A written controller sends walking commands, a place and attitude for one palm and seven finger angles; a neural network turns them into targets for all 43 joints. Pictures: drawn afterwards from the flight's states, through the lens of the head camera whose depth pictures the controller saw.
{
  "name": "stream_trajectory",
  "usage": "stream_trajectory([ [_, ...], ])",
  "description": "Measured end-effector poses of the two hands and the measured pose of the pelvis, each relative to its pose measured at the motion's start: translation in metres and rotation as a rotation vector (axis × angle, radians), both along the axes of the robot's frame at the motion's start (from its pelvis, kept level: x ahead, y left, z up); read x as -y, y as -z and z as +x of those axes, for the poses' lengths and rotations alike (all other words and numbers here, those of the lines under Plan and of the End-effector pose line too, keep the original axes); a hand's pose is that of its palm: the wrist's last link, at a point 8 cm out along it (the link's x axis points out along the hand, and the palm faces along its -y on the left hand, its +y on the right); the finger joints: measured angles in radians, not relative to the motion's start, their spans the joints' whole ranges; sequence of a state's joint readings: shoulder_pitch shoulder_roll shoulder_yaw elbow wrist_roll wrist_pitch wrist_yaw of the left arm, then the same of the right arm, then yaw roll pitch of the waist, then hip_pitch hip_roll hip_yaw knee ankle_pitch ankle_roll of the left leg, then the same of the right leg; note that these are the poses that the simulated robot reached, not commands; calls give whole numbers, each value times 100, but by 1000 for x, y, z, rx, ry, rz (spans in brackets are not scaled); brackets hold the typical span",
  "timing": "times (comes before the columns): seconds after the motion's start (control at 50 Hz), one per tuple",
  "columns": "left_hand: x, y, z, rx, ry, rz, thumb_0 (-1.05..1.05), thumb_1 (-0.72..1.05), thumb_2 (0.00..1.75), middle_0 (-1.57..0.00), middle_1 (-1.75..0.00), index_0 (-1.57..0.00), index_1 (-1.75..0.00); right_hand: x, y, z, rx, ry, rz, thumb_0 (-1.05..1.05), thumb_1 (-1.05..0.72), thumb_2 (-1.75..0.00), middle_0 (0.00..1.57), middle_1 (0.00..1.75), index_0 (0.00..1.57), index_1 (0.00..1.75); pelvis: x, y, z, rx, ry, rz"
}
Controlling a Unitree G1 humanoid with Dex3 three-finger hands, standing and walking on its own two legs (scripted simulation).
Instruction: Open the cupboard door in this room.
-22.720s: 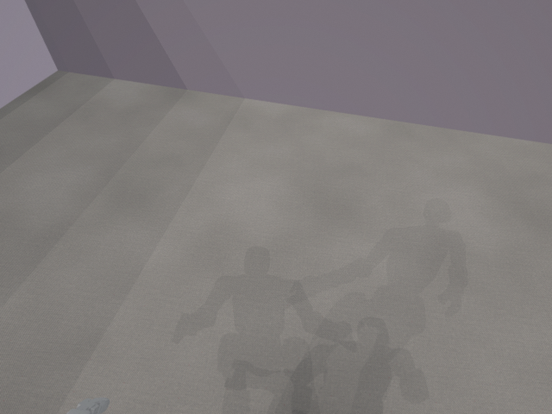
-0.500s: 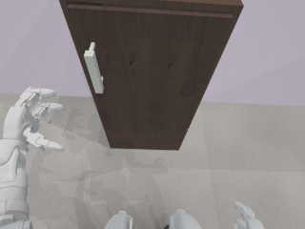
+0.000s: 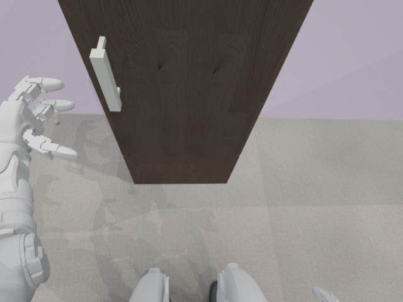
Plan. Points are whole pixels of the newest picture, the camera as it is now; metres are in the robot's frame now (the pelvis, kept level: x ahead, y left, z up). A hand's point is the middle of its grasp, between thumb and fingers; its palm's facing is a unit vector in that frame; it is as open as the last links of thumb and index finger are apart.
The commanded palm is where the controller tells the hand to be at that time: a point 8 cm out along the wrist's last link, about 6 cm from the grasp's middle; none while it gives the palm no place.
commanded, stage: move the hooked fingers beside the handle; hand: left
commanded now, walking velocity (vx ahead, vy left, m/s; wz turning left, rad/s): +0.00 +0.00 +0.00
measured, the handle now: (109, 76) +0.56 +0.20 +0.06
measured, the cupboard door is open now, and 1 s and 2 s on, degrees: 0 0 0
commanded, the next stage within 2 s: slide the fingers in behind the handle in 1.42 s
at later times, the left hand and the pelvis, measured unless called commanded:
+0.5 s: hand (68, 93) +0.50 +0.27 +0.07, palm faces +0.02 -1.00 -0.01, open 14.0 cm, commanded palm +0.49 +0.31 +0.06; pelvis +0.00 +0.01 -0.01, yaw -1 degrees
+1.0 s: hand (68, 88) +0.52 +0.28 +0.06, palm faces +0.03 -1.00 -0.01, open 14.0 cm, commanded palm +0.51 +0.30 +0.06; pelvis +0.01 +0.01 -0.01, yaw -2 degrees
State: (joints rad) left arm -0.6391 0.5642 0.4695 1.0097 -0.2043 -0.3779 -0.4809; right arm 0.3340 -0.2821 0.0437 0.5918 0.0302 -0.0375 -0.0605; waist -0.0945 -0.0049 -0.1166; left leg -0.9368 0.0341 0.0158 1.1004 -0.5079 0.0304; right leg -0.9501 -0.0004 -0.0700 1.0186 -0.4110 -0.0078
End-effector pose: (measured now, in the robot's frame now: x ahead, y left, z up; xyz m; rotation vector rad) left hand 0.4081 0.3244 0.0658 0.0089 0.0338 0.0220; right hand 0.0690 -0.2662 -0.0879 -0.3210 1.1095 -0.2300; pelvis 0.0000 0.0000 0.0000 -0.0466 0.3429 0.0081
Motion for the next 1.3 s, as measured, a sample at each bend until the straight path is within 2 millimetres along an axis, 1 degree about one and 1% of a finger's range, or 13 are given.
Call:
stream_trajectory([
  [0.22,-3,2,32,3,8,-1,-1,-50,30,-30,-120,-30,-120,-2,4,-28,-109,42,-15,0,-90,-90,20,30,20,30,-5,5,1,-34,6,-12],
  [0.34,1,0,46,8,12,-3,-1,-50,30,-30,-120,-30,-120,-5,5,-42,-168,59,-15,0,-90,-90,20,30,20,30,-8,6,1,-46,6,-17],
  [0.54,6,-1,75,3,5,-1,-1,-50,30,-30,-120,-30,-120,-8,6,-60,-227,82,-23,0,-90,-90,20,30,20,30,-10,9,1,-73,5,-25],
  [0.66,6,-1,93,-6,3,2,-1,-50,30,-30,-120,-30,-120,-9,6,-70,-261,97,-32,0,-90,-90,20,30,20,30,-10,13,0,-98,7,-31],
  [0.72,5,1,99,-4,5,5,-1,-50,30,-30,-120,-30,-120,-10,6,-75,-281,108,-31,0,-90,-90,20,30,20,30,-10,14,1,-109,12,-32],
  [0.82,3,8,99,-13,8,3,-1,-50,30,-30,-120,-30,-120,-13,5,-81,-311,124,-20,0,-90,-90,20,30,20,30,-11,14,3,-117,22,-32],
  [0.92,-1,11,94,-19,-2,5,-1,-50,30,-30,-120,-30,-120,-15,4,-81,-321,126,-11,0,-90,-90,20,30,20,30,-12,12,6,-114,21,-34],
  [1.02,-4,8,92,-9,-5,4,-1,-50,30,-30,-120,-30,-120,-16,4,-74,-313,115,-14,0,-90,-90,20,30,20,30,-12,11,7,-108,13,-39],
  [1.1,-3,6,92,-5,6,-2,-1,-50,30,-30,-120,-30,-120,-15,3,-66,-297,105,-17,0,-90,-90,20,30,20,30,-13,10,8,-104,9,-41],
  [1.2,-1,6,89,-8,11,0,-1,-50,30,-30,-120,-30,-120,-15,2,-56,-266,95,-18,0,-90,-90,20,30,20,30,-14,9,9,-98,10,-40],
  [1.3,0,9,86,-16,5,-9,-1,-50,30,-30,-120,-30,-120,-15,4,-50,-250,82,-17,0,-90,-90,20,30,20,30,-14,10,8,-94,9,-39],
])
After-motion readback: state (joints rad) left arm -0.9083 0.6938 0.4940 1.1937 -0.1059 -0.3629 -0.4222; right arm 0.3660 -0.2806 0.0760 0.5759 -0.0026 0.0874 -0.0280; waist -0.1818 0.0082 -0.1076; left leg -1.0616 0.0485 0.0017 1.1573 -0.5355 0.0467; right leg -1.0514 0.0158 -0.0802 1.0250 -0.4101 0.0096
